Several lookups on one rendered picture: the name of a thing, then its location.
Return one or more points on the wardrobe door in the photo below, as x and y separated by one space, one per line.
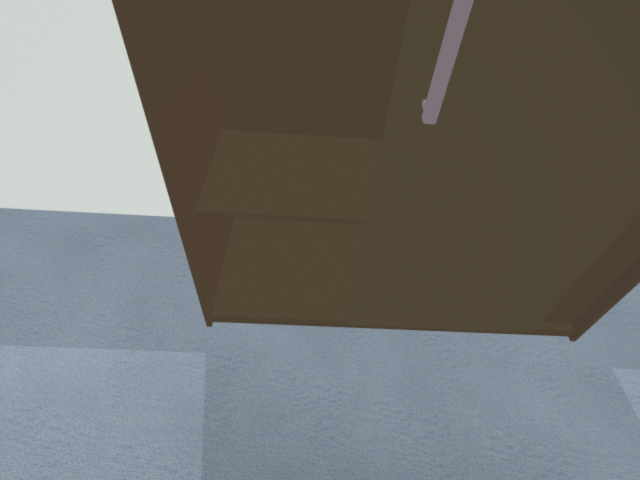
487 219
620 254

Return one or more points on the handle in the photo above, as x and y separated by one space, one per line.
455 28

